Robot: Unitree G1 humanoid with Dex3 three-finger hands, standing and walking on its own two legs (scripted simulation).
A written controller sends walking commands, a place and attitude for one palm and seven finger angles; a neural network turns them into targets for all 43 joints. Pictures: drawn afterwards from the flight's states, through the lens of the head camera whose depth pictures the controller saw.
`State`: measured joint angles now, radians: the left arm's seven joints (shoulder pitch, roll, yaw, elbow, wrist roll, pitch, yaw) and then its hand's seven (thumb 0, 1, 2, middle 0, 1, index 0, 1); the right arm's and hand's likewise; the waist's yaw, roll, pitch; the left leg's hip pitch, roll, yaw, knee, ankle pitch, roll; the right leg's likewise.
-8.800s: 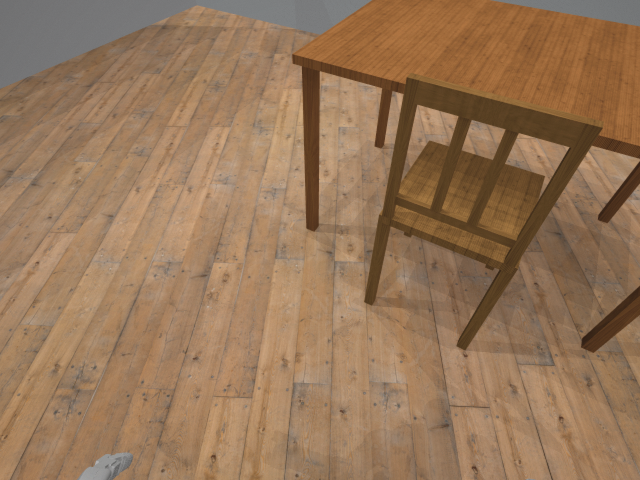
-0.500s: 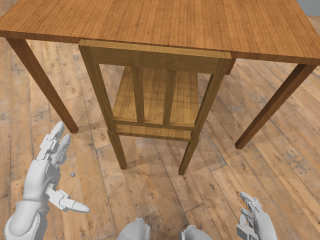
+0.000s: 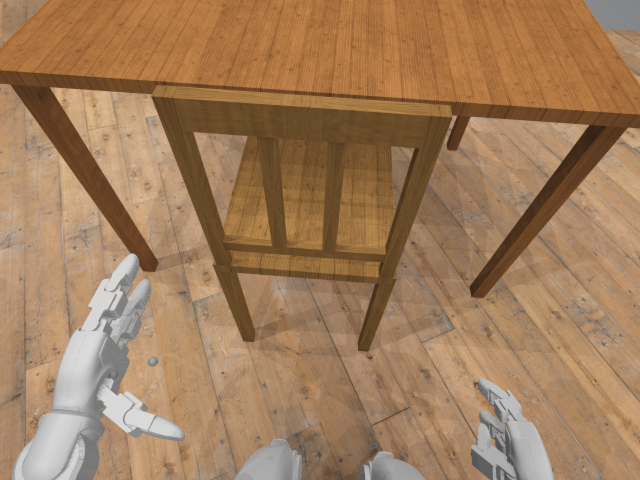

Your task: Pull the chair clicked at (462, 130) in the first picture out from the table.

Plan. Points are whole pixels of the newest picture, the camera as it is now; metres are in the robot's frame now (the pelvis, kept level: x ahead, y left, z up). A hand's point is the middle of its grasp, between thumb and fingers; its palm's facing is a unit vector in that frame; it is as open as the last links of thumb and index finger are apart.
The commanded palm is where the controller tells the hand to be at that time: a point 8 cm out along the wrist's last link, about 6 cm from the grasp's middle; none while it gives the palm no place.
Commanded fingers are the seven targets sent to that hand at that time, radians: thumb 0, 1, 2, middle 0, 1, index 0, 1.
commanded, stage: aim the fingers beside a spindle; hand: left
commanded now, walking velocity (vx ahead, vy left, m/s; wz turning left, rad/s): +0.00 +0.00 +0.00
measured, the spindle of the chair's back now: (274, 196) +0.53 +0.11 -0.02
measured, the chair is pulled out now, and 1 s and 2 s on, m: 0.00 0.00 0.00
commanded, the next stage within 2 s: none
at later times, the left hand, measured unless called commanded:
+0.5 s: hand (203, 328) +0.29 +0.16 +0.02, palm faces -0.03 -1.00 -0.04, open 16.9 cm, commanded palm +0.27 +0.21 +0.02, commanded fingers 0.00 -0.50 0.30 -0.06 -0.08 -0.06 -0.08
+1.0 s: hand (250, 299) +0.34 +0.11 +0.00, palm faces -0.04 -1.00 -0.03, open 16.9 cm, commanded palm +0.32 +0.17 +0.00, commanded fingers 0.00 -0.50 0.30 -0.06 -0.08 -0.06 -0.08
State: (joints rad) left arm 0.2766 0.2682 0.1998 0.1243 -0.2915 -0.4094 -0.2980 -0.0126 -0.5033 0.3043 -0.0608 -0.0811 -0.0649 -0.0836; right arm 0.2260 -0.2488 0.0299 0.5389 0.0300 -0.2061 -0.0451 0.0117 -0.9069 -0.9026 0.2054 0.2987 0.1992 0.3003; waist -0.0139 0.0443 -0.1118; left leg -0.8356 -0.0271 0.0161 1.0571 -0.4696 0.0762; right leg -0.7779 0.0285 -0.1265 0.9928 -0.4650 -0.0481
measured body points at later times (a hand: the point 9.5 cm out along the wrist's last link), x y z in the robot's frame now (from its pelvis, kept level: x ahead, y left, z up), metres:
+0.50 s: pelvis +0.00 -0.01 -0.01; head +0.09 -0.01 +0.43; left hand +0.28 +0.22 +0.02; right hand +0.17 -0.25 -0.10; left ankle +0.02 +0.07 -0.67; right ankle +0.01 -0.10 -0.67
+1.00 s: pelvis +0.00 -0.02 -0.03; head +0.10 -0.03 +0.41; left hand +0.33 +0.17 +0.01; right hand +0.15 -0.27 -0.13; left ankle +0.02 +0.07 -0.67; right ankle +0.01 -0.10 -0.67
